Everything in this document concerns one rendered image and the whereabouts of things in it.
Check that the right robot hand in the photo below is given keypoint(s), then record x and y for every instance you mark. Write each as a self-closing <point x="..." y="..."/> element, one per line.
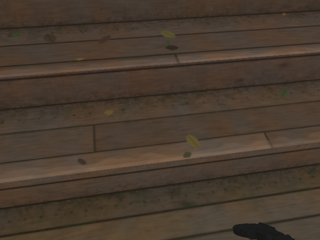
<point x="259" y="231"/>

